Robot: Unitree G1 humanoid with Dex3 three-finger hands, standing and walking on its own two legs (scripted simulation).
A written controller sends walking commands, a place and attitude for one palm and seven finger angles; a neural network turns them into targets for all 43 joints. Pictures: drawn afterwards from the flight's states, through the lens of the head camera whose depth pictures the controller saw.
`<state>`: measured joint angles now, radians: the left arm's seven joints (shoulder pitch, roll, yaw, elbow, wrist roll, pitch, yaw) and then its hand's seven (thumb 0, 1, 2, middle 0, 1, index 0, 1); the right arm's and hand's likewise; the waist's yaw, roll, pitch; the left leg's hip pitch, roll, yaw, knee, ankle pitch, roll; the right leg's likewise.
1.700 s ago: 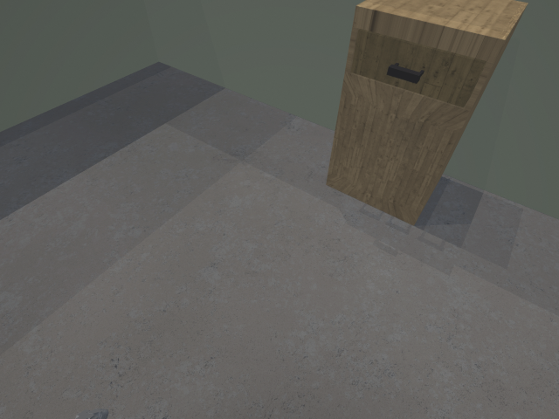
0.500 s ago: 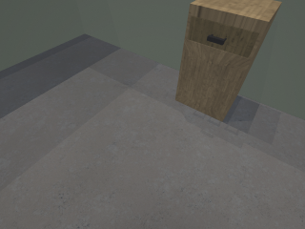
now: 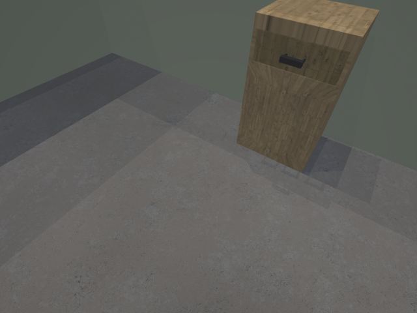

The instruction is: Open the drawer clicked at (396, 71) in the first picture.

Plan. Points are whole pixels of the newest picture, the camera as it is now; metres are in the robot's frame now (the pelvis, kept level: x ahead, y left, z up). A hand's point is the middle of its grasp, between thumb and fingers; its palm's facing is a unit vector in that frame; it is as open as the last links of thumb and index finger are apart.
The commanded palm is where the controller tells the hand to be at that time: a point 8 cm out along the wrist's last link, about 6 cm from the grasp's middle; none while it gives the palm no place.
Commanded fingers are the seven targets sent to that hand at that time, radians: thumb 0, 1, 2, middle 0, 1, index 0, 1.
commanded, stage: walk to a spot facing it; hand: left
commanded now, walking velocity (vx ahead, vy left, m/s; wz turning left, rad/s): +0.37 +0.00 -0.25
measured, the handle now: (293, 59) +1.24 -0.33 -0.06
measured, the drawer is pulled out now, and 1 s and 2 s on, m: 0.00 0.00 0.00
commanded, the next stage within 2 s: turn to face it in 0.92 s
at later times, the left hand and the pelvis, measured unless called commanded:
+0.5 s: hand out of the picture +0.04 +0.15 -0.17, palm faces -0.01 -0.99 -0.13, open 7.4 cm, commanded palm none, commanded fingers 0.00 0.90 0.90 -0.20 -0.30 -0.20 -0.30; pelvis +0.17 +0.00 -0.02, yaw -6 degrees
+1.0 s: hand (171, 182) +0.52 +0.15 -0.16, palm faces -0.32 -0.93 -0.19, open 7.4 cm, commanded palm none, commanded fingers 0.00 0.90 0.90 -0.20 -0.30 -0.20 -0.30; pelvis +0.36 +0.01 +0.00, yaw -20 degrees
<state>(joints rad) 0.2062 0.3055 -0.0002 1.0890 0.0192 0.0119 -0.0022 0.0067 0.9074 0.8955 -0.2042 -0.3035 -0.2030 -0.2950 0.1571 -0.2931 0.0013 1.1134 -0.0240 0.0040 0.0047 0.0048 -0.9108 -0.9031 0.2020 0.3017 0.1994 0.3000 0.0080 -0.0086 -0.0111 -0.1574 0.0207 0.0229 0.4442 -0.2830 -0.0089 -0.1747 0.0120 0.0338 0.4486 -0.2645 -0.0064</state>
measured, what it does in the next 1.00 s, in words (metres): walks ahead, turning right: left foot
